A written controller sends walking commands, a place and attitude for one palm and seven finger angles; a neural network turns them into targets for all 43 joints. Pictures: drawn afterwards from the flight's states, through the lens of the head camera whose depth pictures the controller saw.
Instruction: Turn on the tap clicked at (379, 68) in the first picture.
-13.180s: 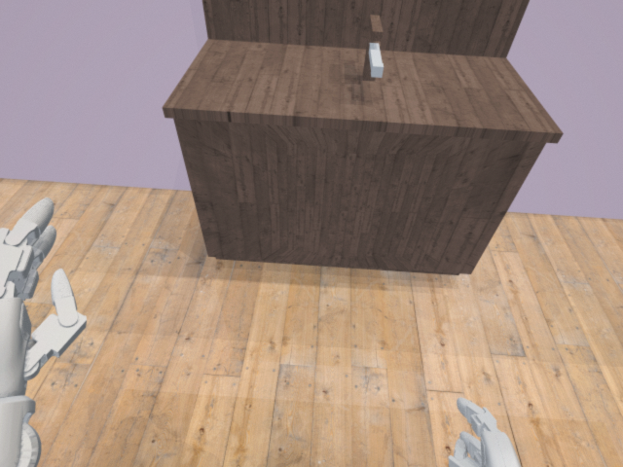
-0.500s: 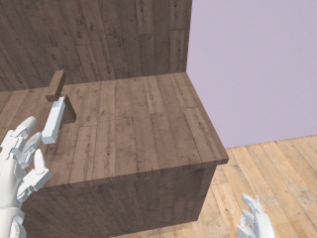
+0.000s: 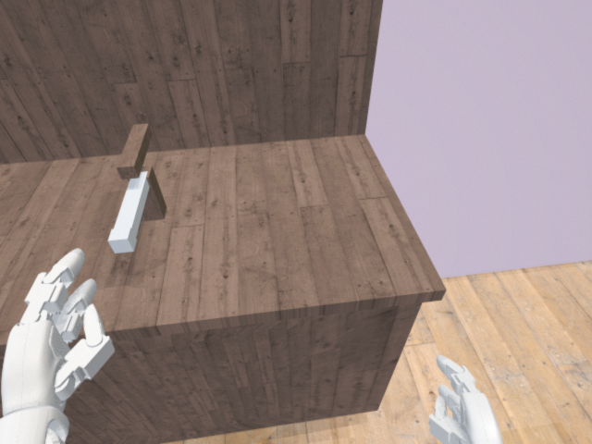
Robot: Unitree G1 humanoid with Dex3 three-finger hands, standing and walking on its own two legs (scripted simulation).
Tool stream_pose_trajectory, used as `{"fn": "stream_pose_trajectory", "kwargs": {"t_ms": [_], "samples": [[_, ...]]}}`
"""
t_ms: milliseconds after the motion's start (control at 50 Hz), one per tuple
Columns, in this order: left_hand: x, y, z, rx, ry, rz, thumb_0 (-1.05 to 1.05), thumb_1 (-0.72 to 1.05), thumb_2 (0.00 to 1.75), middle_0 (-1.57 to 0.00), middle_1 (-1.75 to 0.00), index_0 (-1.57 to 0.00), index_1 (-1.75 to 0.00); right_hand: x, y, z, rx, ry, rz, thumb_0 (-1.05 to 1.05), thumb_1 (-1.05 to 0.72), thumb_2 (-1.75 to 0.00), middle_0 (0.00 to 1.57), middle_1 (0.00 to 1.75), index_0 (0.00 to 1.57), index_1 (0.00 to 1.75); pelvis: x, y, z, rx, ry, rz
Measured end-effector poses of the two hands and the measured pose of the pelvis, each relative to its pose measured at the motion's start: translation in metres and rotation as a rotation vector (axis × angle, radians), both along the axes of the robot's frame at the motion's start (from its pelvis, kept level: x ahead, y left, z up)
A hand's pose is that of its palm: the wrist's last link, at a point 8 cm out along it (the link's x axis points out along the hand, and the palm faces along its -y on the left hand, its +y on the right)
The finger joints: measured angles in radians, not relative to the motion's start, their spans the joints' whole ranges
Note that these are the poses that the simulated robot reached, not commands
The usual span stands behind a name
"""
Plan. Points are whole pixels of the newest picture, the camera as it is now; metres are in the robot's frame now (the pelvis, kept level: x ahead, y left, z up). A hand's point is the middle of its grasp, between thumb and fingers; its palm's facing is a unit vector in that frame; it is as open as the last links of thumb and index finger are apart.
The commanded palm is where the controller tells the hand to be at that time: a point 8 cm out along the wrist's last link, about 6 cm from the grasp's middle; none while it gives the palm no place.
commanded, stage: turn the palm inward beside the body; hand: left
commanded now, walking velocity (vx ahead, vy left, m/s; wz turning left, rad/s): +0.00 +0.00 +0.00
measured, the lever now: (122, 240) +0.36 +0.31 +0.09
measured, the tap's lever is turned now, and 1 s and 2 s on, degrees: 0 0 0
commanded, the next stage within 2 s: reach beside the lever's end, fingers flat in 0.52 s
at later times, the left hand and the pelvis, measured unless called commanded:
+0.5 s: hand (120, 326) +0.20 +0.22 +0.14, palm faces +0.42 -0.90 -0.13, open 7.4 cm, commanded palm +0.14 +0.26 +0.15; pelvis +0.01 -0.01 +0.00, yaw +0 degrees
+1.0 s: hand (115, 312) +0.21 +0.24 +0.13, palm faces +0.45 -0.88 -0.14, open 7.4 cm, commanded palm +0.17 +0.29 +0.14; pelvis +0.01 -0.02 +0.00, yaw +0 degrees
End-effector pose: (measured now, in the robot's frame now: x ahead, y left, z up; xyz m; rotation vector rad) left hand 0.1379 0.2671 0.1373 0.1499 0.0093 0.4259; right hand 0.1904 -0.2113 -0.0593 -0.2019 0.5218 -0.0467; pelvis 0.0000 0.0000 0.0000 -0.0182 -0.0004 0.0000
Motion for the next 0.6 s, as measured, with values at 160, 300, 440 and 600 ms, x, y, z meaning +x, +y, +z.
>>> {"fn": "stream_pose_trajectory", "kwargs": {"t_ms": [160, 300, 440, 600], "samples": [[0.008, 0.000, 0.005, -0.006, -0.026, -0.001, 0.02, 0.90, 0.90, -0.21, -0.30, -0.20, -0.30, 0.006, 0.002, 0.000, -0.003, -0.002, 0.009, 0.02, -0.90, -0.90, 0.20, 0.30, 0.21, 0.30, 0.005, 0.001, 0.000, 0.001, 0.004, 0.003], [0.015, -0.003, 0.006, -0.014, 0.003, -0.015, 0.02, 0.90, 0.90, -0.21, -0.30, -0.20, -0.30, 0.010, -0.001, 0.001, 0.005, -0.003, -0.002, 0.02, -0.90, -0.90, 0.20, 0.30, 0.21, 0.30, 0.011, -0.001, 0.003, 0.006, 0.008, -0.002], [0.016, -0.008, 0.006, -0.016, -0.002, -0.001, 0.02, 0.90, 0.89, -0.21, -0.30, -0.20, -0.30, 0.010, -0.009, 0.000, 0.000, 0.007, -0.005, 0.02, -0.90, -0.90, 0.20, 0.30, 0.21, 0.30, 0.013, -0.006, 0.003, 0.010, 0.009, -0.002], [0.014, -0.016, 0.006, -0.017, -0.007, -0.002, 0.02, 0.90, 0.90, -0.21, -0.30, -0.20, -0.30, 0.008, -0.019, -0.001, -0.001, 0.012, -0.013, 0.02, -0.90, -0.90, 0.20, 0.30, 0.21, 0.30, 0.012, -0.013, 0.003, 0.012, 0.006, 0.000]]}}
